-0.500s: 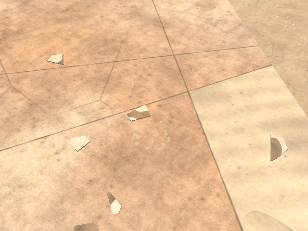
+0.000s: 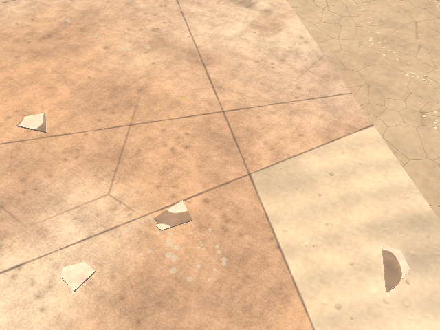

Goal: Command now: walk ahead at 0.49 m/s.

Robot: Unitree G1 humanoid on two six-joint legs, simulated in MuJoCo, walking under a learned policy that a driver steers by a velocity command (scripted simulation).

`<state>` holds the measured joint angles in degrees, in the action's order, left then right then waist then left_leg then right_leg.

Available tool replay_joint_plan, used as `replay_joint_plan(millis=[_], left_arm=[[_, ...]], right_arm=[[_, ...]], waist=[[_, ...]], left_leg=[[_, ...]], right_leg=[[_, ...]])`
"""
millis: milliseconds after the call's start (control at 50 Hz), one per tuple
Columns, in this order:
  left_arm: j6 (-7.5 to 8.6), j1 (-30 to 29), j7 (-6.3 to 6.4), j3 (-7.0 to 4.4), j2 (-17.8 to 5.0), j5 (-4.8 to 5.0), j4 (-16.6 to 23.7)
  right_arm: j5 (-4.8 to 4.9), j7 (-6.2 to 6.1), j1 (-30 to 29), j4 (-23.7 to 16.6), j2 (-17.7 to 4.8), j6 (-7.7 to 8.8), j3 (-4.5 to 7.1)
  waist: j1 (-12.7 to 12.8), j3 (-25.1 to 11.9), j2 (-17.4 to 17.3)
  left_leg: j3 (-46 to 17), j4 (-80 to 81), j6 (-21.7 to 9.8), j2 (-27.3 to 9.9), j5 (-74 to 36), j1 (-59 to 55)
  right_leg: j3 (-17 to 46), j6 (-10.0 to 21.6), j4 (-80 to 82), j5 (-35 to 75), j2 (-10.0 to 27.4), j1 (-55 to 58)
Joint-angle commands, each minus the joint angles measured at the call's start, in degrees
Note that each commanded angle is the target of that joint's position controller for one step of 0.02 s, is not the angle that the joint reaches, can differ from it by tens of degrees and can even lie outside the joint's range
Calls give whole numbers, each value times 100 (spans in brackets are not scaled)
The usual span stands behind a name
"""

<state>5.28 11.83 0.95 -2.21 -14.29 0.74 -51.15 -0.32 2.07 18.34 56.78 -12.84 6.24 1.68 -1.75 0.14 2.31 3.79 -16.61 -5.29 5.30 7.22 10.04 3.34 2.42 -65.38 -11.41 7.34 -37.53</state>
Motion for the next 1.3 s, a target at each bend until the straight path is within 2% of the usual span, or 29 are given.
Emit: replay_joint_plan(millis=[20,100,180,240,280,300,320,340,360,380,400,420,480,600,740,800,820,840,860,880,900,920,940,960,980,1060,1160,1240,1300], left_arm=[[-25,198,41,-79,-263,-71,242],[43,-716,-29,-42,-167,-24,485],[88,-1407,-160,-17,-204,43,730],[194,-1279,-244,-78,-410,52,796],[252,-213,-212,-261,-738,39,510],[278,928,-159,-407,-1170,-32,273],[217,1621,-143,-565,-1790,-124,136],[208,1683,-152,-431,-1258,-149,126],[225,1146,-148,-306,-867,-121,246],[222,626,-156,-226,-649,-94,348],[218,273,-179,-175,-472,-76,353],[231,108,-186,-143,-355,-103,324],[260,155,-158,-195,-424,-150,153],[190,354,2,-289,-695,-173,6],[-7,841,61,-384,-936,-23,-153],[-103,639,79,-452,-1180,36,-75],[-150,544,91,-471,-1258,49,-43],[-181,421,95,-459,-1267,76,5],[-137,459,96,-392,-1097,-34,146],[59,934,1,-130,-170,-171,466],[326,288,-77,-189,-642,80,616],[420,-165,-103,-238,-792,248,769],[451,-178,-65,-226,-768,146,724],[418,-117,-19,-280,-806,-7,647],[328,25,-22,-328,-853,-49,639],[104,-293,0,-301,-604,-179,883],[139,-1385,-71,-202,-410,-118,1249],[226,-1861,-187,-209,-535,-47,1501],[318,-1711,-246,-272,-717,-30,1544]], right_arm=[[6,-116,-216,-308,-750,99,117],[92,-206,242,-216,-908,23,144],[159,-217,666,-59,-928,-69,158],[172,-256,634,-66,-1034,-164,214],[138,-259,426,-149,-995,-211,196],[55,-240,308,-307,-723,-194,90],[83,-216,942,-415,27,-83,-109],[228,-204,970,-327,-333,23,-34],[348,-216,515,-458,-846,50,116],[328,-250,193,-535,-854,21,145],[260,-278,28,-566,-767,-36,176],[230,-280,81,-568,-677,-123,220],[238,-239,146,-646,-362,-324,228],[168,-144,-755,-1098,-328,-370,261],[169,116,-1960,-1707,-267,-354,201],[175,166,-1687,-1825,-499,-384,320],[196,160,-1155,-1731,-688,-393,429],[205,111,-239,-1494,-1000,-394,614],[192,-31,637,-1279,-1563,-441,834],[179,-56,365,-1360,-2103,-375,856],[110,-23,631,-1463,-1666,-299,723],[83,-6,433,-1403,-1315,-227,627],[145,-6,11,-1490,-1079,-195,555],[138,-7,-435,-1600,-896,-191,496],[92,-27,-638,-1696,-756,-186,438],[122,-164,-388,-1664,-1026,-139,491],[167,-285,109,-1571,-1054,-214,492],[200,-308,415,-1470,-1068,-264,492],[193,-363,370,-1494,-1095,-333,510]], waist=[[265,311,-456],[-61,308,-453],[-295,476,-487],[-79,410,-601],[508,-158,-622],[965,-1039,-281],[826,-1933,1224],[876,-2218,1314],[781,-1374,825],[606,-932,445],[459,-522,244],[287,-307,367],[104,-35,297],[223,270,103],[574,622,27],[230,237,301],[-97,-89,369],[-600,-572,249],[-902,-1050,-436],[-72,-1505,-1736],[-507,-2000,-1113],[-475,-1214,-877],[-206,-807,-403],[52,-555,-247],[242,-488,-303],[297,-248,-334],[-118,-25,-689],[-294,31,-781],[-147,-17,-933]], left_leg=[[-1221,1185,-975,-1609,-380,557],[-956,1101,-729,-1528,-480,35],[-1090,797,-689,-1730,-305,-526],[-1408,342,-581,-1929,-377,-816],[-1270,-792,-382,-1608,-1496,-622],[-944,-2414,-167,-1206,-1136,245],[-329,-4631,280,-266,1080,2525],[-1153,-5687,264,-311,2434,3185],[-1264,-5998,179,-616,2033,3540],[-1110,-5886,177,-914,1507,3397],[-1061,-5561,207,-1074,1133,3198],[-1070,-5291,211,-1231,868,2914],[-972,-5123,236,-1279,460,2747],[-916,-3583,327,-1238,-778,3250],[-212,-2319,89,-1123,-511,3346],[296,-2197,-203,-639,318,2344],[442,-2126,-345,-377,507,1617],[461,-1671,-557,-100,148,277],[-824,-1416,-888,-791,165,-1472],[-4173,-728,-1890,-2174,975,-3022],[-5157,66,-1976,-2466,1284,-3213],[-4268,73,-1672,-2316,719,-2753],[-3455,16,-1426,-2035,152,-1869],[-2874,50,-1242,-1785,-392,-1030],[-2576,180,-1175,-1621,-728,-535],[-2049,425,-1194,-1359,-1532,198],[-1832,301,-799,-1007,-872,280],[-2312,-60,-713,-1201,-549,-124],[-2787,-530,-625,-1367,-671,-525]], right_leg=[[9,-162,778,879,243,-184],[-195,-208,2421,1731,-1,-59],[-237,-211,3216,1472,-183,54],[-186,-77,3689,862,-330,565],[-373,106,3945,558,-573,2082],[298,447,3763,635,139,3779],[2571,1230,4101,69,1607,6034],[3744,1395,4720,-446,1817,6020],[2859,1093,4769,-359,1656,5282],[2021,900,4891,28,1427,4493],[1409,785,5144,306,1163,3814],[906,668,5355,473,948,3376],[63,694,5636,1257,781,2916],[-819,689,5815,1584,785,3179],[-1405,548,5467,1956,1060,4186],[-1673,382,4502,4382,1057,4332],[-1756,315,3694,5178,991,4261],[-1871,141,2462,5122,763,3811],[-1862,-157,602,3091,468,2277],[-1051,-431,-1254,-2163,-750,-155],[157,-299,-1778,-2226,-781,-758],[145,-145,-1614,-1649,-520,-1231],[149,-70,-1105,-1110,-245,-943],[134,-104,-628,-816,-62,-465],[177,-142,-355,-639,59,-61],[-18,-467,707,12,-60,109],[-72,-507,2830,1574,-496,295],[16,-406,3551,1604,-692,486],[87,-244,3853,965,-765,819]])
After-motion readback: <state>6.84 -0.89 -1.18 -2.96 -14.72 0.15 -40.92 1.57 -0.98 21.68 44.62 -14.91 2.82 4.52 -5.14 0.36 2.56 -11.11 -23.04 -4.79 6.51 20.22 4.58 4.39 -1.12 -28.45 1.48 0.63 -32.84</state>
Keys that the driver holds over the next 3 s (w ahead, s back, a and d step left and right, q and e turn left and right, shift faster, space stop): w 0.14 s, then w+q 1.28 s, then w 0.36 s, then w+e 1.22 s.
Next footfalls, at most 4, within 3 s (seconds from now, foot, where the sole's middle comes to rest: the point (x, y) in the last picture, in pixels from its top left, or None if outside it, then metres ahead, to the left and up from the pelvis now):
0.30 right None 0.34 -0.17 -0.78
0.86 left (176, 316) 0.56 0.14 -0.78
1.36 right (183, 221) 0.91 0.13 -0.78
1.86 left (80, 225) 0.90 0.50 -0.78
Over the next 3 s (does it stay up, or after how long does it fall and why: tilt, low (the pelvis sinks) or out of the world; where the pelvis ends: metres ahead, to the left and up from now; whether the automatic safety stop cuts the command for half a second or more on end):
stays up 1.40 0.65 -0.01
